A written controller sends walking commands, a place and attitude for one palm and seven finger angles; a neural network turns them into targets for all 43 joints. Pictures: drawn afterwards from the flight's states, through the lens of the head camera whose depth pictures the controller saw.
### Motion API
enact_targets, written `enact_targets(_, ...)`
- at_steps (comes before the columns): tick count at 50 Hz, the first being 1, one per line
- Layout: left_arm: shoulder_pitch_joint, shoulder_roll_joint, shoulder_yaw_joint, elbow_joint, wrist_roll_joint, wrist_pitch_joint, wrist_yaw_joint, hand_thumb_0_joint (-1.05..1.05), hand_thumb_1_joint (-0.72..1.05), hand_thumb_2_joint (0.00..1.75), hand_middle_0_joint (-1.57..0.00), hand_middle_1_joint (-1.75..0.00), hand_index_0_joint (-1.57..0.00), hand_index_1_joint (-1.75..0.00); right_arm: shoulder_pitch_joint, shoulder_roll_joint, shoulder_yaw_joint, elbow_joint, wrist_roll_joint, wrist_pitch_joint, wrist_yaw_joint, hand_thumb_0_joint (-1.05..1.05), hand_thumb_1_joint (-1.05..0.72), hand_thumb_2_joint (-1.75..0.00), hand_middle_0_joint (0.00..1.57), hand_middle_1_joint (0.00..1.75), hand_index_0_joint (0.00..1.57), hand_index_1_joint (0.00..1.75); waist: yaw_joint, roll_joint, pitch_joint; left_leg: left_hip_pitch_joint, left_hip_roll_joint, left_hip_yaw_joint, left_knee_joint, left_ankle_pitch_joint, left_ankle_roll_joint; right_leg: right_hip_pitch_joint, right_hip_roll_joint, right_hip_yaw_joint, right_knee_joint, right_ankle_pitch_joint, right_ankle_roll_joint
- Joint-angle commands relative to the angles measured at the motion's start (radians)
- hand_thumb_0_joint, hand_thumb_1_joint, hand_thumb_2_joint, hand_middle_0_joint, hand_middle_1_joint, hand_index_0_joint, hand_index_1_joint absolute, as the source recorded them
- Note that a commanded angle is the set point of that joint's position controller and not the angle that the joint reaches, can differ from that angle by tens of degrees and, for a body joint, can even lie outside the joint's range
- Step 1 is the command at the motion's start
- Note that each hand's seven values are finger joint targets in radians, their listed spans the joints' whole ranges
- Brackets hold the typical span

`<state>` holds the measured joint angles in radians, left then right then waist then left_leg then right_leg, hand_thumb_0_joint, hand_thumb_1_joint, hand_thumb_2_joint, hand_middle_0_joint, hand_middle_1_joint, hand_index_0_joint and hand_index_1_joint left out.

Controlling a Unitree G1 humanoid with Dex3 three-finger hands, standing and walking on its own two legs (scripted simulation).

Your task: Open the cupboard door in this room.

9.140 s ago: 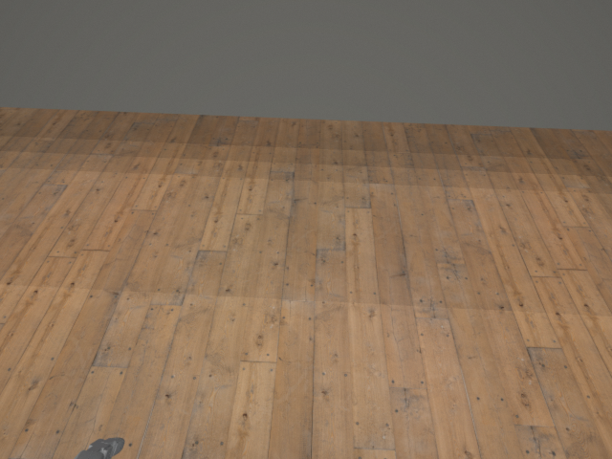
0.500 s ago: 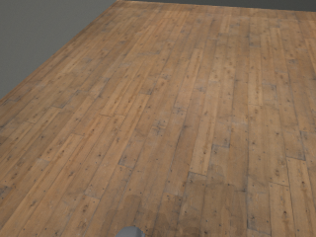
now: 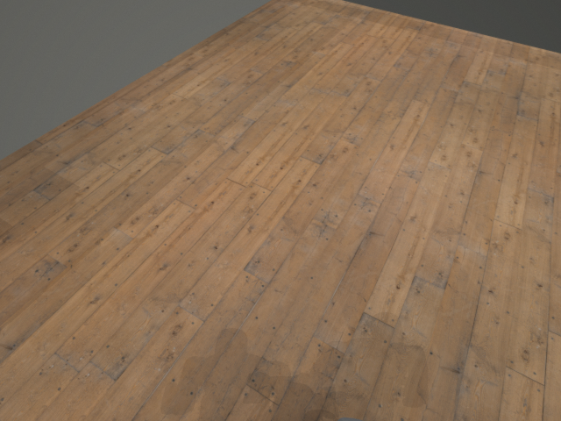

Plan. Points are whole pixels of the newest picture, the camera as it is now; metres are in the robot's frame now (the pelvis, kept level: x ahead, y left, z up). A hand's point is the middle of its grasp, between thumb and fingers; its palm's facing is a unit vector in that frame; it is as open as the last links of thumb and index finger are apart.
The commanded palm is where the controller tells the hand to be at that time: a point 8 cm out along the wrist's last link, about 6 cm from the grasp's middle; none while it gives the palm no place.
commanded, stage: turn or walk to find it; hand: left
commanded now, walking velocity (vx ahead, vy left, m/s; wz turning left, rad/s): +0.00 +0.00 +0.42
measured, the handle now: out of the picture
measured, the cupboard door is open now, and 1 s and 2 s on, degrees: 0 0 0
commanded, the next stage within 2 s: stand and wait in 1.28 s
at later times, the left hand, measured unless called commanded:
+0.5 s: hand out of the picture -0.03 +0.17 -0.16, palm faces +0.28 -0.93 -0.24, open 7.4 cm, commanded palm none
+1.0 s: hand out of the picture -0.06 +0.19 -0.16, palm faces +0.45 -0.85 -0.28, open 7.4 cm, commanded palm none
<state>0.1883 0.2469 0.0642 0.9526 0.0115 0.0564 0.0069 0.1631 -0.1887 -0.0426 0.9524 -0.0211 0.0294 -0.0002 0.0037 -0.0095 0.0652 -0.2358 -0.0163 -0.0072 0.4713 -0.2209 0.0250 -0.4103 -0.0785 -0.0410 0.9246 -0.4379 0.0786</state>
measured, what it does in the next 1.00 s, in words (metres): steps on the spot, turning left: right foot, then left foot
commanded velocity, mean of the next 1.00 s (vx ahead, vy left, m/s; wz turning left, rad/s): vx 0.00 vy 0.00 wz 0.42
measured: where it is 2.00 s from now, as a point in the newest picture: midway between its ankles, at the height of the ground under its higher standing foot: outside the picture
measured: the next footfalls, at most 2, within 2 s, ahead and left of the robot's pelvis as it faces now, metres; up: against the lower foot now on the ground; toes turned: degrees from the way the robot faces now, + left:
right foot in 0.14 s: +0.04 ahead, -0.13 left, +0.00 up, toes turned +0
left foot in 0.58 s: -0.05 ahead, +0.11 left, +0.00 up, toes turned +21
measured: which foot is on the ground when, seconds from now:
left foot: down 0.00-0.14, up 0.16-0.56, down 0.58-0.98, up 1.00-1.00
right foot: up 0.00-0.12, down 0.14-0.58, up 0.60-0.96, down 0.98-1.00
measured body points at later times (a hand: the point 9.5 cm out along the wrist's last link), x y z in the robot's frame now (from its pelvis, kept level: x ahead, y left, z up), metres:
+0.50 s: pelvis -0.03 -0.03 +0.00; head +0.00 -0.04 +0.45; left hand -0.05 +0.22 -0.14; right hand +0.07 -0.28 -0.16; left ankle -0.09 +0.11 -0.70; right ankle +0.00 -0.13 -0.74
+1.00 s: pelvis -0.06 -0.04 -0.01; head -0.03 -0.04 +0.44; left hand -0.08 +0.24 -0.14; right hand +0.11 -0.23 -0.17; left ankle -0.09 +0.10 -0.74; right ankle +0.00 -0.13 -0.74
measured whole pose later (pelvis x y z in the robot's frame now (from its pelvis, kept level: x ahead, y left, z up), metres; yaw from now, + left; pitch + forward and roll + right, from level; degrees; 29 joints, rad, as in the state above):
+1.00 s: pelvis -0.06 -0.04 -0.01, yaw +26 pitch -1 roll +1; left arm 0.17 0.21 0.05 0.92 0.01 0.02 0.01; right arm 0.19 -0.21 -0.07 0.96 -0.02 0.05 0.00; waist -0.01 0.04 0.06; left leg -0.31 -0.03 -0.07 0.59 -0.27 -0.01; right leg -0.27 -0.04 -0.07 0.56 -0.29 0.04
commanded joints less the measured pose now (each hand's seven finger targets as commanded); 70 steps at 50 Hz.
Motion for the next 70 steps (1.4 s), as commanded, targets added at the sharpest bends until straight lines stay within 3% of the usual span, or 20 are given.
enact_targets(1, -0.025, 0.046, 0.002, -0.091, -0.002, -0.029, 0.010, 0.00, 0.90, 0.90, -0.20, -0.30, -0.20, -0.30, 0.045, -0.219, -0.060, -0.056, -0.006, -0.011, -0.011, 0.00, -0.90, -0.90, 0.20, 0.30, 0.20, 0.30, -0.034, 0.166, -0.087, 0.073, 0.244, -0.288, -0.121, 0.345, 0.146, 0.013, 0.026, -0.001, -0.140, -0.014, -0.007)
enact_targets(5, 0.088, 0.067, 0.008, -0.067, -0.003, -0.048, 0.017, 0.00, 0.90, 0.90, -0.20, -0.30, -0.20, -0.30, 0.011, -0.197, -0.064, -0.073, 0.003, -0.005, -0.005, 0.00, -0.90, -0.90, 0.20, 0.30, 0.20, 0.30, 0.023, 0.115, -0.121, -0.066, 0.169, -0.274, -0.016, 0.247, 0.080, 0.271, 0.033, -0.016, -0.493, 0.214, -0.018)
enact_targets(7, 0.114, 0.204, 0.034, -0.073, 0.019, -0.064, 0.028, 0.00, 0.90, 0.90, -0.20, -0.30, -0.20, -0.30, 0.023, -0.093, -0.046, -0.109, 0.013, -0.007, 0.006, 0.00, -0.90, -0.90, 0.20, 0.30, 0.20, 0.30, 0.037, -0.270, -0.103, -0.359, -0.049, -0.042, 0.311, -0.260, -0.048, 0.427, -0.337, 0.346, -0.654, 0.297, -0.160)
enact_targets(8, 0.103, 0.205, 0.044, -0.088, 0.009, -0.064, 0.031, 0.00, 0.90, 0.90, -0.20, -0.30, -0.20, -0.30, 0.007, -0.148, -0.062, -0.108, 0.000, 0.011, 0.002, 0.00, -0.90, -0.90, 0.20, 0.30, 0.20, 0.30, 0.052, -0.287, -0.095, -0.323, -0.012, -0.075, 0.510, -0.349, -0.048, 0.277, -0.412, 0.366, -0.687, 0.265, -0.228)
enact_targets(10, -0.004, 0.148, 0.027, -0.110, 0.008, -0.058, 0.029, 0.00, 0.90, 0.90, -0.20, -0.30, -0.20, -0.30, 0.005, -0.142, -0.068, -0.071, -0.002, 0.027, 0.011, 0.00, -0.90, -0.90, 0.20, 0.30, 0.20, 0.30, 0.000, -0.126, 0.011, -0.322, 0.018, -0.088, 0.718, -0.243, -0.046, 0.138, -0.312, 0.247, -0.691, 0.163, -0.216)
enact_targets(13, -0.055, 0.099, 0.012, -0.123, 0.010, -0.066, 0.028, 0.00, 0.90, 0.90, -0.20, -0.30, -0.20, -0.30, 0.080, -0.124, -0.063, -0.035, -0.002, 0.032, 0.022, 0.00, -0.90, -0.90, 0.20, 0.30, 0.20, 0.30, -0.034, -0.140, -0.006, -0.304, 0.040, -0.040, 0.759, -0.129, -0.073, 0.154, -0.232, 0.069, -0.657, 0.242, -0.172)
enact_targets(23, 0.095, 0.166, 0.034, -0.045, 0.022, -0.059, 0.024, 0.00, 0.90, 0.90, -0.20, -0.30, -0.20, -0.30, -0.032, -0.094, -0.032, -0.053, 0.013, 0.011, 0.015, 0.00, -0.90, -0.90, 0.20, 0.30, 0.20, 0.30, 0.052, -0.197, -0.083, -0.184, 0.050, 0.066, 0.320, -0.267, -0.082, 0.330, -0.294, 0.022, -0.547, 0.548, -0.224)
enact_targets(27, 0.061, 0.166, 0.036, -0.036, 0.008, -0.045, 0.019, 0.00, 0.90, 0.90, -0.20, -0.30, -0.20, -0.30, 0.075, -0.116, -0.032, -0.024, 0.011, -0.007, 0.010, 0.00, -0.90, -0.90, 0.20, 0.30, 0.20, 0.30, -0.013, -0.138, -0.130, 0.059, 0.041, 0.098, -0.025, -0.011, -0.059, 0.226, -0.252, -0.078, -0.389, 0.484, -0.127)
enact_targets(28, 0.067, 0.129, 0.031, -0.047, 0.001, -0.038, 0.016, 0.00, 0.90, 0.90, -0.20, -0.30, -0.20, -0.30, 0.098, -0.171, -0.044, -0.025, 0.008, -0.015, 0.011, 0.00, -0.90, -0.90, 0.20, 0.30, 0.20, 0.30, -0.028, 0.018, -0.148, 0.177, 0.137, -0.033, -0.112, 0.084, -0.022, 0.095, -0.187, -0.119, -0.244, 0.333, -0.074)
enact_targets(29, 0.057, 0.061, 0.016, -0.087, -0.002, -0.033, 0.008, 0.00, 0.90, 0.90, -0.20, -0.30, -0.20, -0.30, 0.125, -0.269, -0.066, -0.034, 0.000, -0.020, 0.006, 0.00, -0.90, -0.90, 0.20, 0.30, 0.20, 0.30, -0.046, 0.304, -0.125, 0.245, 0.375, -0.331, -0.149, 0.361, 0.091, -0.148, -0.065, -0.151, -0.056, -0.095, -0.006)
enact_targets(30, -0.021, 0.067, 0.005, -0.108, 0.008, -0.021, 0.013, 0.00, 0.90, 0.90, -0.20, -0.30, -0.20, -0.30, 0.159, -0.293, -0.072, -0.017, -0.001, -0.013, -0.001, 0.00, -0.90, -0.90, 0.20, 0.30, 0.20, 0.30, -0.082, 0.266, -0.114, 0.154, 0.432, -0.362, -0.174, 0.348, 0.168, -0.139, -0.048, -0.064, 0.080, -0.195, -0.010)
enact_targets(35, 0.011, 0.069, 0.014, -0.048, 0.006, -0.020, -0.001, 0.00, 0.90, 0.90, -0.20, -0.30, -0.20, -0.30, 0.001, -0.207, -0.042, -0.048, 0.001, -0.023, -0.018, 0.00, -0.90, -0.90, 0.20, 0.30, 0.20, 0.30, -0.007, 0.165, -0.056, 0.064, 0.254, -0.181, -0.160, 0.298, 0.121, -0.115, -0.032, 0.003, 0.166, 0.026, -0.003)
enact_targets(43, -0.023, 0.049, 0.001, -0.082, -0.002, -0.030, 0.009, 0.00, 0.90, 0.90, -0.20, -0.30, -0.20, -0.30, 0.045, -0.218, -0.058, -0.048, -0.004, -0.012, -0.013, 0.00, -0.90, -0.90, 0.20, 0.30, 0.20, 0.30, -0.034, 0.160, -0.092, 0.102, 0.252, -0.265, -0.106, 0.396, 0.148, -0.010, 0.018, 0.000, -0.126, -0.022, -0.001)
enact_targets(47, 0.098, 0.061, 0.004, -0.059, -0.003, -0.049, 0.014, 0.00, 0.90, 0.90, -0.20, -0.30, -0.20, -0.30, 0.002, -0.205, -0.064, -0.068, 0.004, -0.006, -0.007, 0.00, -0.90, -0.90, 0.20, 0.30, 0.20, 0.30, 0.025, 0.128, -0.121, -0.029, 0.179, -0.259, -0.006, 0.299, 0.084, 0.240, 0.037, -0.029, -0.477, 0.212, -0.010)
enact_targets(50, 0.125, 0.215, 0.034, -0.077, 0.013, -0.064, 0.026, 0.00, 0.90, 0.90, -0.20, -0.30, -0.20, -0.30, -0.008, -0.130, -0.056, -0.110, 0.007, 0.002, 0.002, 0.00, -0.90, -0.90, 0.20, 0.30, 0.20, 0.30, 0.053, -0.272, -0.102, -0.320, -0.028, -0.058, 0.473, -0.359, -0.048, 0.310, -0.405, 0.360, -0.661, 0.346, -0.221)
enact_targets(55, -0.030, 0.104, 0.011, -0.118, 0.010, -0.067, 0.027, 0.00, 0.90, 0.90, -0.20, -0.30, -0.20, -0.30, 0.063, -0.123, -0.059, -0.038, -0.002, 0.028, 0.020, 0.00, -0.90, -0.90, 0.20, 0.30, 0.20, 0.30, -0.027, -0.138, -0.022, -0.304, 0.037, -0.043, 0.750, -0.149, -0.071, 0.182, -0.234, 0.075, -0.635, 0.319, -0.177)
enact_targets(64, 0.104, 0.169, 0.030, -0.050, 0.022, -0.060, 0.024, 0.00, 0.90, 0.90, -0.20, -0.30, -0.20, -0.30, -0.043, -0.095, -0.032, -0.057, 0.011, 0.013, 0.017, 0.00, -0.90, -0.90, 0.20, 0.30, 0.20, 0.30, 0.054, -0.191, -0.079, -0.200, 0.046, 0.065, 0.359, -0.258, -0.084, 0.325, -0.285, 0.015, -0.550, 0.561, -0.219)
enact_targets(68, 0.076, 0.160, 0.028, -0.020, 0.013, -0.053, 0.023, 0.00, 0.90, 0.90, -0.20, -0.30, -0.20, -0.30, 0.061, -0.092, -0.022, -0.016, 0.014, -0.009, 0.006, 0.00, -0.90, -0.90, 0.20, 0.30, 0.20, 0.30, 0.000, -0.170, -0.134, 0.029, 0.033, 0.094, 0.008, -0.047, -0.062, 0.269, -0.243, -0.043, -0.421, 0.562, -0.148)
enact_targets(69, 0.079, 0.128, 0.021, -0.024, 0.003, -0.047, 0.022, 0.00, 0.90, 0.90, -0.20, -0.30, -0.20, -0.30, 0.096, -0.132, -0.029, -0.003, 0.010, -0.021, 0.005, 0.00, -0.90, -0.90, 0.20, 0.30, 0.20, 0.30, -0.021, -0.051, -0.152, 0.158, 0.088, 0.039, -0.102, 0.077, -0.043, 0.170, -0.194, -0.082, -0.321, 0.449, -0.096)
enact_targets(70, 0.102, 0.062, 0.007, -0.044, -0.003, -0.040, 0.017, 0.00, 0.90, 0.90, -0.20, -0.30, -0.20, -0.30, 0.107, -0.221, -0.045, -0.007, 0.001, -0.030, 0.002, 0.00, -0.90, -0.90, 0.20, 0.30, 0.20, 0.30, -0.022, 0.224, -0.155, 0.259, 0.308, -0.231, -0.134, 0.309, 0.040, -0.038, -0.079, -0.130, -0.171, 0.114, -0.032)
